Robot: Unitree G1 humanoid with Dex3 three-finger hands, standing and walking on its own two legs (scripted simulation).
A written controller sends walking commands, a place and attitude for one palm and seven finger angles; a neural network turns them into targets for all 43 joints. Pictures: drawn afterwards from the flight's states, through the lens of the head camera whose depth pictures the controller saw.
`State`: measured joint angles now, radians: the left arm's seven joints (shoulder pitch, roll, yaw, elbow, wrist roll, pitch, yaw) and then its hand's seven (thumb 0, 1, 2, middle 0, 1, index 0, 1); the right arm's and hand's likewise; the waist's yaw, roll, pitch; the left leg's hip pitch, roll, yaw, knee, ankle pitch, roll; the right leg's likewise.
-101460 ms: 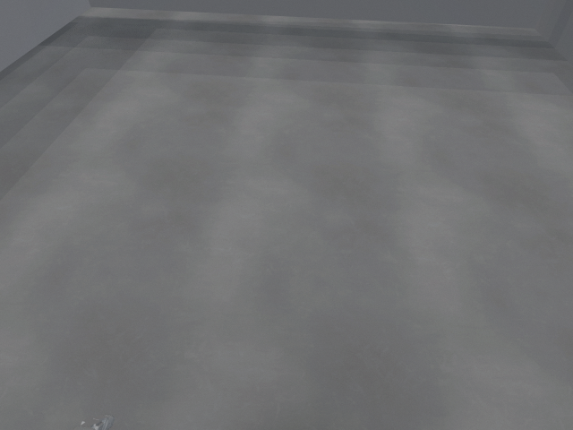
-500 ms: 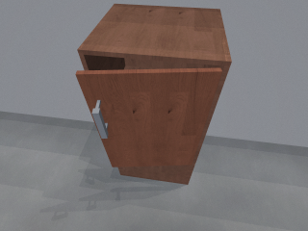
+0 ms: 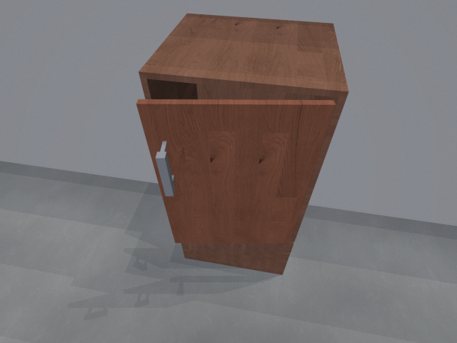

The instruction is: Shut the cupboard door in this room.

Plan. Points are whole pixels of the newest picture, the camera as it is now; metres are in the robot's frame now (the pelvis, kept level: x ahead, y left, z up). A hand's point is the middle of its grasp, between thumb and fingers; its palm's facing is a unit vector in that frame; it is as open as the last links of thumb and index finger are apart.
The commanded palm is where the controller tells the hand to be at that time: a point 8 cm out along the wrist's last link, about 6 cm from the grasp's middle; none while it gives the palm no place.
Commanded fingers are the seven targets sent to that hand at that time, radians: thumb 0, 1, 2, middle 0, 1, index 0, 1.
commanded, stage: look again from close up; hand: left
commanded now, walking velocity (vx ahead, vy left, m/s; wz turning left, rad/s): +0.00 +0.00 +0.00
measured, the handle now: (167, 169) +0.51 +0.18 -0.02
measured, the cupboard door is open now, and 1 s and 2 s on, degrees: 10 10 10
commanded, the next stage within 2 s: raise the hand and make a fist in 0.58 s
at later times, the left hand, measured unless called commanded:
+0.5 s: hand out of the picture +0.00 +0.15 -0.18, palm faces +0.02 -0.99 -0.15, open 7.3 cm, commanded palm none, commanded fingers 0.00 0.90 0.90 -0.20 -0.30 -0.20 -0.30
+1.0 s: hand (157, 302) +0.20 +0.14 -0.03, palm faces +0.00 -1.00 +0.04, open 6.6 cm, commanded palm +0.13 +0.21 -0.06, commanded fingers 0.00 0.90 0.90 -0.49 -0.62 -0.49 -0.62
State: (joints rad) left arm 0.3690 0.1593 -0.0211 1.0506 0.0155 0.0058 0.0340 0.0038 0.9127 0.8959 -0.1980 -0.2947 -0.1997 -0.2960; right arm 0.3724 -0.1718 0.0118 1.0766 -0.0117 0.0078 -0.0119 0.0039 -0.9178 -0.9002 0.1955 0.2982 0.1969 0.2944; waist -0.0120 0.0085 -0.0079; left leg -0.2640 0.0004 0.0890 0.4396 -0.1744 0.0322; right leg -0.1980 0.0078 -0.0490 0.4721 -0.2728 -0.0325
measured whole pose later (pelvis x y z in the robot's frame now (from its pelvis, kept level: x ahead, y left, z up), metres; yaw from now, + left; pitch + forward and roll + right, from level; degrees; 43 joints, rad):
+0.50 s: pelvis +0.02 +0.00 +0.00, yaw +0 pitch -1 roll +0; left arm 0.33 0.11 -0.03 1.12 0.02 -0.02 0.05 0.01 0.91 0.90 -0.20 -0.29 -0.20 -0.30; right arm 0.29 -0.14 0.01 1.14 0.00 -0.02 -0.03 0.02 -0.93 -0.90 0.20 0.30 0.20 0.29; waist 0.00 -0.01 0.01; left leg -0.21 0.00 0.09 0.43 -0.20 0.03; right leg -0.14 0.01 -0.04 0.44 -0.28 -0.03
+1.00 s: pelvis -0.02 -0.01 -0.08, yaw +1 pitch +12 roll +1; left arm 0.35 0.12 0.06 0.17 -0.24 -0.60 -0.22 0.01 0.93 0.90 -0.32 -0.43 -0.32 -0.44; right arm 0.19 -0.27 -0.07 0.62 0.01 -0.30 0.02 0.01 -0.91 -0.90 0.20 0.30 0.20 0.29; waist -0.02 -0.02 -0.17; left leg -0.85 0.02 0.07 1.04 -0.41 0.02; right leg -0.77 -0.01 -0.07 1.09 -0.53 -0.06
